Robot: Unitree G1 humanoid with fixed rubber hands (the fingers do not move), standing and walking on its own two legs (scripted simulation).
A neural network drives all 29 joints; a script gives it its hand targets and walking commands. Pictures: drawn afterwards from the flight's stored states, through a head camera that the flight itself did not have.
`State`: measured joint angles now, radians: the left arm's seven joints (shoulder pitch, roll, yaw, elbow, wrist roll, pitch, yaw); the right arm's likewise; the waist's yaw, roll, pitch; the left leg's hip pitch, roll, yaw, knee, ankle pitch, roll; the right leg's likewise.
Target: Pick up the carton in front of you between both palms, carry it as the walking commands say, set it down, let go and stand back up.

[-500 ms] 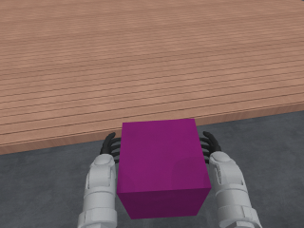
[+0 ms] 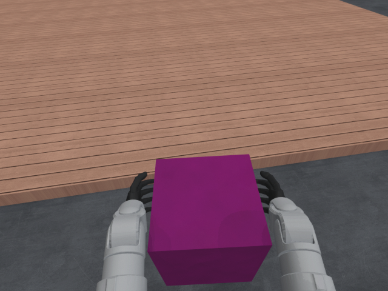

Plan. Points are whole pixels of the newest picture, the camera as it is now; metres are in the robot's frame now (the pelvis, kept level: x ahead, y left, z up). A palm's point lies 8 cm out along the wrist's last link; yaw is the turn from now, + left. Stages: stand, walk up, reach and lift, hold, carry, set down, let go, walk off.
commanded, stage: hold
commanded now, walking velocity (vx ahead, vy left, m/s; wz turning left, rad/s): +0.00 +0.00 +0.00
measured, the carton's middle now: (205, 223) +0.29 +0.00 -0.03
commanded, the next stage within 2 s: carry in 1.14 s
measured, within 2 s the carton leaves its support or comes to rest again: neither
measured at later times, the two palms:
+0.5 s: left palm (134, 208) +0.28 +0.15 +0.05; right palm (277, 204) +0.28 -0.15 +0.05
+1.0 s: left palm (134, 207) +0.28 +0.15 +0.05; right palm (276, 205) +0.28 -0.15 +0.05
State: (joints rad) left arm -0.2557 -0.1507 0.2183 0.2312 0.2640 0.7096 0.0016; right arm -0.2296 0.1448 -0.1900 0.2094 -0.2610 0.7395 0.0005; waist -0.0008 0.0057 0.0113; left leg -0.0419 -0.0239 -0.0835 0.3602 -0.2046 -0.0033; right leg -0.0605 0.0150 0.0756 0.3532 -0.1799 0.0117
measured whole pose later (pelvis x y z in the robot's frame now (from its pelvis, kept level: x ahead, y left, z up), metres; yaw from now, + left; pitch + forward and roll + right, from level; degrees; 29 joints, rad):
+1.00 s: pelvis +0.00 +0.00 +0.00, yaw +0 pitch -8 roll +0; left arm -0.26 -0.15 0.22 0.21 0.28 0.76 -0.01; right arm -0.24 0.15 -0.19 0.20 -0.27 0.79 0.01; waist 0.00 0.01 0.03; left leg -0.02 -0.02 -0.09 0.36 -0.20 0.00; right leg -0.04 0.02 0.08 0.35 -0.18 0.01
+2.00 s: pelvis +0.35 +0.03 -0.02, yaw +3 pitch +5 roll +0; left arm 0.07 -0.13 0.04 -0.51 -0.03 1.11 0.20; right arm 0.09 0.14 -0.06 -0.52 0.02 1.12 -0.20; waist 0.04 -0.02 -0.14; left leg -0.56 0.08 0.19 0.53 -0.09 0.01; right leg 0.05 -0.06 -0.20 0.28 -0.40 0.04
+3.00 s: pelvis +1.01 +0.08 -0.02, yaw +2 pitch +6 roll +2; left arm -0.43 -0.14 0.25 -0.29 -0.04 1.03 0.20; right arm -0.45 0.15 -0.25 -0.28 -0.01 1.05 -0.23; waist 0.04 0.00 0.02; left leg -0.99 0.04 0.18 1.17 -0.38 0.13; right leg 0.03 -0.04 -0.13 0.38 -0.42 -0.04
